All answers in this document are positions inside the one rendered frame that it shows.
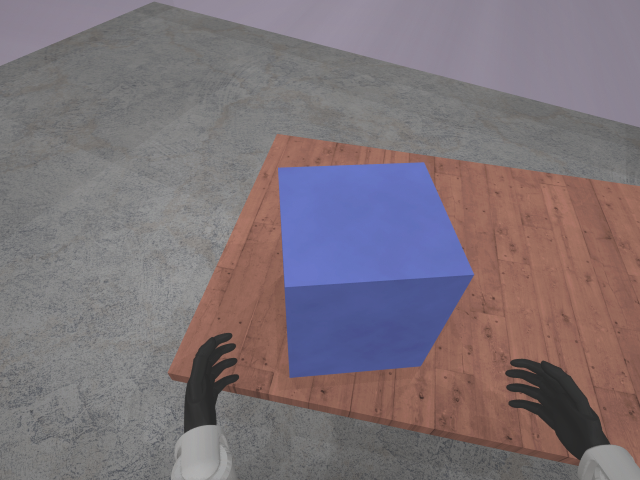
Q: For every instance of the carton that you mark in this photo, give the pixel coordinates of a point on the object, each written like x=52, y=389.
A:
x=373, y=268

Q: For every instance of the right robot forearm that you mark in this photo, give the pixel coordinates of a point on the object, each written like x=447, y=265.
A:
x=607, y=462

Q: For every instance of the left robot forearm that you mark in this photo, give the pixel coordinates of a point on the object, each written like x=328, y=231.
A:
x=202, y=453

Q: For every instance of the table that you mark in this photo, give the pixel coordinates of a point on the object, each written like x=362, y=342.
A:
x=556, y=263

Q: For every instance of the left robot hand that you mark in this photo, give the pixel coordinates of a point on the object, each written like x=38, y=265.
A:
x=201, y=391

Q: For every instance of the right robot hand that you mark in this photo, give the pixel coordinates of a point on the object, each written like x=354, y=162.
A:
x=565, y=408

